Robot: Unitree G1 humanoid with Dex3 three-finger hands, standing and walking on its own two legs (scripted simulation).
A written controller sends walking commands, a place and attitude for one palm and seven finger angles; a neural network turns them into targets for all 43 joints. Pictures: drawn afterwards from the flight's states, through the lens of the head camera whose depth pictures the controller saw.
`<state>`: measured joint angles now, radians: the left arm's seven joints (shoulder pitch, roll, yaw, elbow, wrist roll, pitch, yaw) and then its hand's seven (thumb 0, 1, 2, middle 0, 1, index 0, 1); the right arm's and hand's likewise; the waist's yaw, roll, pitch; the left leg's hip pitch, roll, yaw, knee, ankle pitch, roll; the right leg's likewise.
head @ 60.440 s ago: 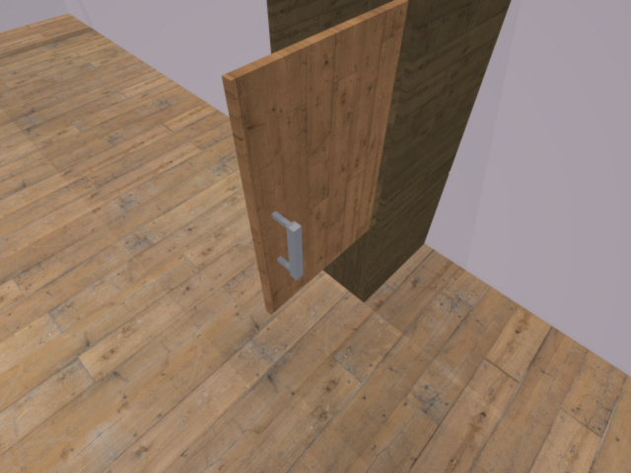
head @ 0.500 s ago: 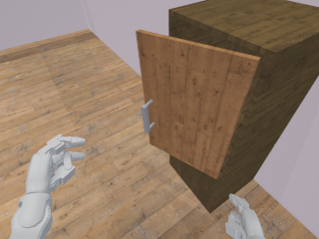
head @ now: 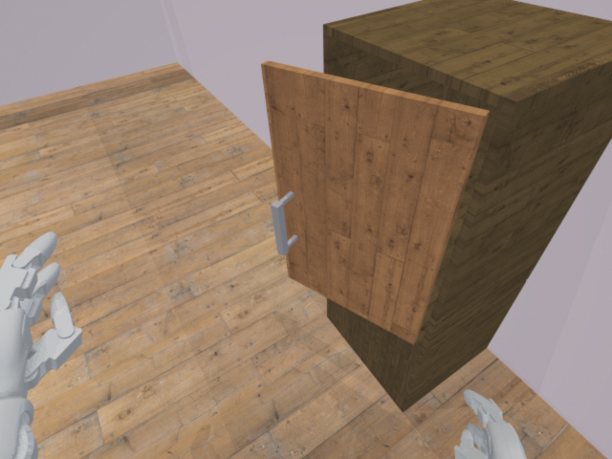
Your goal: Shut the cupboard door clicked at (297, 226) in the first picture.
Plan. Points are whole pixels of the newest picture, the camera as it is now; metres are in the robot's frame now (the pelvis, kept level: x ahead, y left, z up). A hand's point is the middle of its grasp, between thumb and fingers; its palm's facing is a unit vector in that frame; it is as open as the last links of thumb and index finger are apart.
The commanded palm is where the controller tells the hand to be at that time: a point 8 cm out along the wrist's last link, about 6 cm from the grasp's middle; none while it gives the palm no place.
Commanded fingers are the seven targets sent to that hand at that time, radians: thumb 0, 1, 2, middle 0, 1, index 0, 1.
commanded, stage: draw the hand back to the body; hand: left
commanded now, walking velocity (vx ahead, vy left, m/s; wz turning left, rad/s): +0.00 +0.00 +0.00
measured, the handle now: (285, 224) +0.62 +0.14 -0.10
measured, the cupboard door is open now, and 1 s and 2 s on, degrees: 23 23 23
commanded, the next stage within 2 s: step back with the hand held close in 0.08 s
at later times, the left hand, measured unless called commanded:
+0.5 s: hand (71, 327) +0.19 +0.27 +0.15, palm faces +0.37 -0.78 -0.50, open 7.4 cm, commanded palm +0.13 +0.31 +0.17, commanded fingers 0.00 0.90 0.90 -0.20 -0.30 -0.20 -0.30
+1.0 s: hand (5, 388) +0.13 +0.30 +0.15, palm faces +0.45 -0.77 -0.45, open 7.4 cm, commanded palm +0.07 +0.32 +0.17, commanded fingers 0.00 0.90 0.90 -0.20 -0.30 -0.20 -0.30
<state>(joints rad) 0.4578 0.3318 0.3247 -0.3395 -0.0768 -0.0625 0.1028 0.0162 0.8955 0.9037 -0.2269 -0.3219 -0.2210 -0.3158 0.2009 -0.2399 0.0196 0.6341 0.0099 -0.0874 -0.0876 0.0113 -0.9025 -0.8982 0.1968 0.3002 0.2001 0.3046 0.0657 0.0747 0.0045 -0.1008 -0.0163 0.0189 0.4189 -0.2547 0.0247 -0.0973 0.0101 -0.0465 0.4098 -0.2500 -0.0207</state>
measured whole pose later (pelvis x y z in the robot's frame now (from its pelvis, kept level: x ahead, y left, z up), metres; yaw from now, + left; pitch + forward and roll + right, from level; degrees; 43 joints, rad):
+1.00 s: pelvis -0.07 +0.03 -0.02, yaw -1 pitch +0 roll -2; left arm 0.53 0.41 0.44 -0.46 -0.03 -0.22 0.15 0.02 0.89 0.90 -0.22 -0.31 -0.21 -0.30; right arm 0.23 -0.23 0.02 0.57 0.00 -0.04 -0.10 0.01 -0.90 -0.90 0.20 0.30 0.20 0.31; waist 0.01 0.00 -0.01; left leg -0.40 -0.02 0.04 0.63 -0.24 0.07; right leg -0.38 0.00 -0.03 0.58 -0.20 0.01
